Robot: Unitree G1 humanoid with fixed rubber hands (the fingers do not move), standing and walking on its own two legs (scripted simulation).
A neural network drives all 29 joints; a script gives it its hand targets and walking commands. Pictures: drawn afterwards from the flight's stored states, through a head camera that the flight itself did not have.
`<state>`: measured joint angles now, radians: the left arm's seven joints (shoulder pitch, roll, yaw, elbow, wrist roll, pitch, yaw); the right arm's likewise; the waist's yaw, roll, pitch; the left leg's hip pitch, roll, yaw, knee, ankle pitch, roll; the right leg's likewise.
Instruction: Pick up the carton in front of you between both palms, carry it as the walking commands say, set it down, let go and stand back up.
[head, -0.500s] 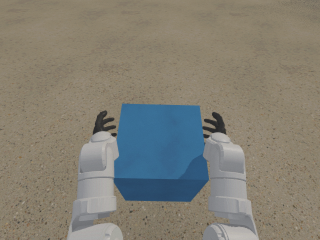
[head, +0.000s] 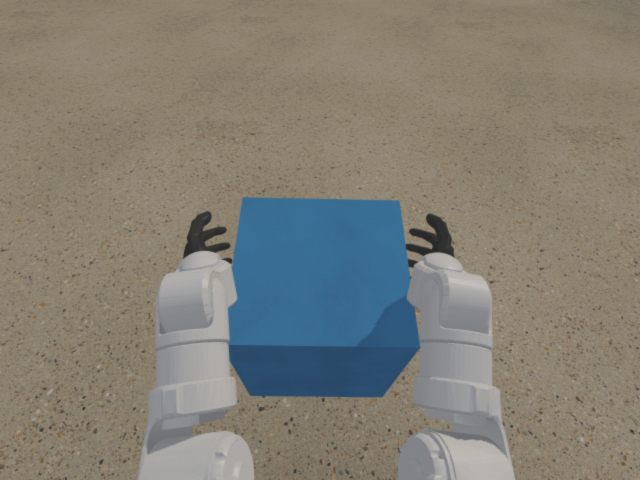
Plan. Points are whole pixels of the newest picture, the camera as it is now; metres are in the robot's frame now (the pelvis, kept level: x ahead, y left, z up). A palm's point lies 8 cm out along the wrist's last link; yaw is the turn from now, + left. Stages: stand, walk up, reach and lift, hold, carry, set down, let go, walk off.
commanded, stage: carry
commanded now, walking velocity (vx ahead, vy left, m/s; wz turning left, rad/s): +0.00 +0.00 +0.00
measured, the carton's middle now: (318, 306) +0.35 +0.00 +0.01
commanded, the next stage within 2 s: hold in 1.66 s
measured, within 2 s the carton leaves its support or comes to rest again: neither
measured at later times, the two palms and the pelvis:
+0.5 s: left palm (197, 274) +0.31 +0.14 +0.13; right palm (435, 274) +0.31 -0.14 +0.13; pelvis -0.01 +0.00 +0.00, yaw +0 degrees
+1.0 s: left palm (199, 306) +0.30 +0.15 +0.08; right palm (428, 308) +0.30 -0.14 +0.08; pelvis -0.01 +0.01 +0.00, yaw +0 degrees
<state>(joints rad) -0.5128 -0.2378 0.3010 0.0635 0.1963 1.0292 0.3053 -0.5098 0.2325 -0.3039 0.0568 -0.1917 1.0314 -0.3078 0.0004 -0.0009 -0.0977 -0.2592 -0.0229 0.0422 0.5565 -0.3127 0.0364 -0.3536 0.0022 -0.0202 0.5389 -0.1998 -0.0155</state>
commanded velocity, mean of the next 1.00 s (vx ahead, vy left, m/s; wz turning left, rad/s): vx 0.00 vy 0.00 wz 0.00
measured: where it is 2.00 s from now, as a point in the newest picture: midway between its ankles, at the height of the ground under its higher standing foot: outside the picture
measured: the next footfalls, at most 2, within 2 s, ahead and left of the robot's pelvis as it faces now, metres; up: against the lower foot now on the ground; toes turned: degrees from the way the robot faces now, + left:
none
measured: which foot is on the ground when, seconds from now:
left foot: down 0.00-1.00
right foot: down 0.00-1.00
